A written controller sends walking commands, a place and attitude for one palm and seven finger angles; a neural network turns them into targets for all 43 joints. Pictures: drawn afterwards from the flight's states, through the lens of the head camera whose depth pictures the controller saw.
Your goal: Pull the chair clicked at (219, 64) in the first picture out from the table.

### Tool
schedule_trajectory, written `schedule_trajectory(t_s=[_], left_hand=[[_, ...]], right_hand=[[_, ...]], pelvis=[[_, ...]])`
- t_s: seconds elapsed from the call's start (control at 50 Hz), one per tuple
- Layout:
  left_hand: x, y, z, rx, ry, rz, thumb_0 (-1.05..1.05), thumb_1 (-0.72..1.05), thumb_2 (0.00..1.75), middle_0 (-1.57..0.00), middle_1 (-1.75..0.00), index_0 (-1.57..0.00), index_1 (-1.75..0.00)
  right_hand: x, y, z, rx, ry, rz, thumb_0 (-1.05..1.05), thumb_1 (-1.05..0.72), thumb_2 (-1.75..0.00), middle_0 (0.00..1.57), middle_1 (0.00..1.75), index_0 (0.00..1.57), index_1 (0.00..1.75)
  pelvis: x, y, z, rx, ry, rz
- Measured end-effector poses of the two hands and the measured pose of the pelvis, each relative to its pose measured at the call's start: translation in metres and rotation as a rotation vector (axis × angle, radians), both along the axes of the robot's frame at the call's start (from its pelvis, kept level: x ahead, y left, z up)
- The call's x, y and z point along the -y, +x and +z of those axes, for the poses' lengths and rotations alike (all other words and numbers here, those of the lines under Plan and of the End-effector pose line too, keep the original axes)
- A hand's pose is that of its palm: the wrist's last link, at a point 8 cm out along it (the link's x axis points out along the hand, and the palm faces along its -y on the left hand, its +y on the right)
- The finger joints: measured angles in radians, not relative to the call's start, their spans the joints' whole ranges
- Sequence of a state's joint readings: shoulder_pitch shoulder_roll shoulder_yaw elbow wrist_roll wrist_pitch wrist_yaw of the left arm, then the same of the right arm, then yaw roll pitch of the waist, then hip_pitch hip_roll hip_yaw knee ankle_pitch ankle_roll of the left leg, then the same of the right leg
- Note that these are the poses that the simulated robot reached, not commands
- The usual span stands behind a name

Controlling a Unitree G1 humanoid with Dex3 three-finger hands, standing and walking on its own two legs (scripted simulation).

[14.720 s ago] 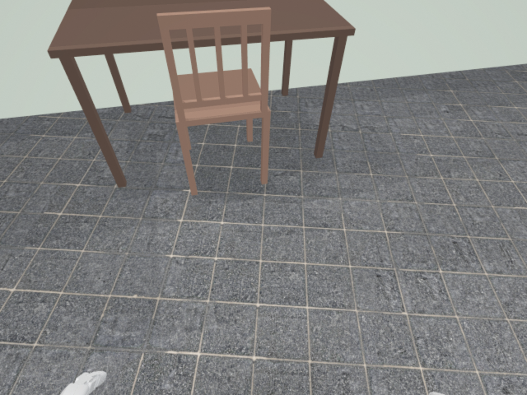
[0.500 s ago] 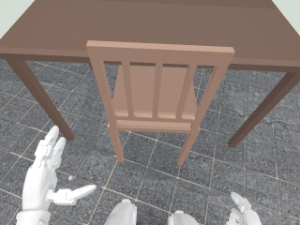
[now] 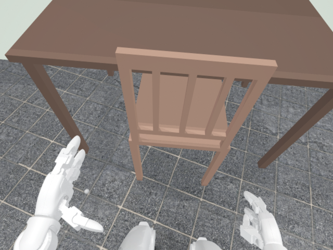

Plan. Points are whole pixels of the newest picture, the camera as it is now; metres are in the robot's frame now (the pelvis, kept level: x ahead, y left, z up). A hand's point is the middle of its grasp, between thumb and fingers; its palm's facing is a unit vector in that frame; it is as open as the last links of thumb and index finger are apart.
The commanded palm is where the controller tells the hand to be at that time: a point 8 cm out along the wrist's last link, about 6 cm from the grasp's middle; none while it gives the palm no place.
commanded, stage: raise the hand toward the chair's back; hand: left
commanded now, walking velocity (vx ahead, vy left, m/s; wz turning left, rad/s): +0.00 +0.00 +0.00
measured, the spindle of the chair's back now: (186, 106) +0.53 -0.03 -0.01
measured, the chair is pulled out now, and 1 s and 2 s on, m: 0.00 0.00 0.00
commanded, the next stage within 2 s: aim the fingers beside a spindle in 0.60 s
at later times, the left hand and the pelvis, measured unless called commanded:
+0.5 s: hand (85, 178) +0.26 +0.20 +0.05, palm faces +0.04 -1.00 -0.07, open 16.9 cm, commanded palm +0.23 +0.25 +0.05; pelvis +0.01 -0.01 +0.00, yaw +0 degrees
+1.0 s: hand (101, 173) +0.27 +0.17 +0.03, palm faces -0.02 -1.00 -0.04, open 17.0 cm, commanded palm +0.25 +0.23 +0.03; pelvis +0.00 -0.03 +0.00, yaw +0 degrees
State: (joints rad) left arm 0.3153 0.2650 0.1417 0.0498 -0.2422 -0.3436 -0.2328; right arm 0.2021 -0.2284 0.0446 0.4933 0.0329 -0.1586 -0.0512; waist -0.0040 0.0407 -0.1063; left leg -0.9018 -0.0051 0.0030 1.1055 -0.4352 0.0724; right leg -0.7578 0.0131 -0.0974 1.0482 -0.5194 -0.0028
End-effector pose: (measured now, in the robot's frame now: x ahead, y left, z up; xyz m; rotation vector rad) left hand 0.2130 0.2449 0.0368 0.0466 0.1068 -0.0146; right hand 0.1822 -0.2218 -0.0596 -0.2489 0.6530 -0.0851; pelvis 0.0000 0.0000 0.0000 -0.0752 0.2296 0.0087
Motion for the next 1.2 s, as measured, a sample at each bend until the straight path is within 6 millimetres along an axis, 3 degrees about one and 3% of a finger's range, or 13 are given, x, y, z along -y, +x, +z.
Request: schedule_trajectory(t_s=[0.12,0.2,0.28,0.44,0.6,0.76,0.94,1.02,1.1,1.2], left_hand=[[-0.015,0.007,0.024,0.103,0.045,0.058,-0.01,-0.5,0.3,-0.06,-0.08,-0.06,-0.08],[-0.02,0.016,0.016,0.063,0.039,0.049,-0.01,-0.5,0.3,-0.06,-0.08,-0.06,-0.08],[-0.008,0.018,0.004,-0.01,-0.001,-0.001,-0.01,-0.5,0.3,-0.05,-0.08,-0.06,-0.08],[-0.002,0.017,0.018,0.083,0.022,0.04,-0.01,-0.5,0.3,-0.06,-0.08,-0.06,-0.08],[0.003,0.016,0.007,0.015,0.014,0.015,-0.01,-0.5,0.3,-0.06,-0.08,-0.06,-0.08],[0.007,0.015,0.015,0.066,0.017,0.038,-0.01,-0.5,0.3,-0.06,-0.08,-0.06,-0.08],[0.016,0.032,-0.003,0.038,-0.001,-0.002,-0.01,-0.5,0.3,-0.06,-0.08,-0.06,-0.08],[0.021,0.044,0.0,0.068,-0.003,-0.009,-0.01,-0.5,0.3,-0.06,-0.08,-0.06,-0.08],[0.019,0.051,0.003,0.087,0.002,0.007,-0.01,-0.5,0.3,-0.06,-0.08,-0.06,-0.08],[0.015,0.055,-0.008,0.048,0.001,0.022,-0.01,-0.5,0.3,-0.06,-0.08,-0.06,-0.08]], right_hand=[[0.009,-0.015,-0.002,-0.047,-0.015,-0.022,0.01,-0.9,-0.89,0.21,0.3,0.2,0.3],[0.018,-0.023,-0.007,-0.075,-0.022,-0.038,0.01,-0.9,-0.89,0.21,0.3,0.2,0.3],[0.027,-0.029,-0.004,-0.079,-0.03,-0.07,0.01,-0.9,-0.89,0.21,0.3,0.2,0.3],[0.037,-0.027,0.0,-0.065,-0.042,-0.075,0.01,-0.9,-0.9,0.2,0.3,0.2,0.3],[0.035,-0.017,-0.005,-0.051,-0.014,-0.057,0.01,-0.9,-0.9,0.2,0.3,0.2,0.3],[0.035,-0.01,-0.005,-0.03,-0.003,-0.045,0.01,-0.9,-0.89,0.21,0.3,0.2,0.3],[0.044,-0.014,-0.015,-0.053,-0.019,-0.044,0.01,-0.9,-0.89,0.21,0.3,0.2,0.3],[0.048,-0.021,-0.018,-0.071,-0.025,-0.061,0.01,-0.9,-0.89,0.21,0.3,0.2,0.3],[0.05,-0.028,-0.02,-0.092,-0.019,-0.076,0.01,-0.9,-0.89,0.21,0.3,0.2,0.3],[0.052,-0.033,-0.025,-0.117,-0.019,-0.082,0.01,-0.9,-0.89,0.21,0.3,0.2,0.3]], pelvis=[[0.001,0.003,0.004,0.003,0.003,0.003],[0.003,0.002,0.003,-0.003,0.004,0.003],[0.004,0.004,0.005,-0.004,0.007,-0.003],[0.01,0.008,0.006,-0.004,0.013,-0.006],[0.015,0.007,0.004,-0.007,0.015,-0.003],[0.021,0.008,0.004,-0.007,0.02,-0.001],[0.024,0.005,-0.003,-0.025,0.02,-0.001],[0.025,0.005,-0.004,-0.031,0.021,-0.006],[0.025,0.006,-0.004,-0.037,0.025,-0.013],[0.024,0.006,-0.007,-0.047,0.026,-0.015]])
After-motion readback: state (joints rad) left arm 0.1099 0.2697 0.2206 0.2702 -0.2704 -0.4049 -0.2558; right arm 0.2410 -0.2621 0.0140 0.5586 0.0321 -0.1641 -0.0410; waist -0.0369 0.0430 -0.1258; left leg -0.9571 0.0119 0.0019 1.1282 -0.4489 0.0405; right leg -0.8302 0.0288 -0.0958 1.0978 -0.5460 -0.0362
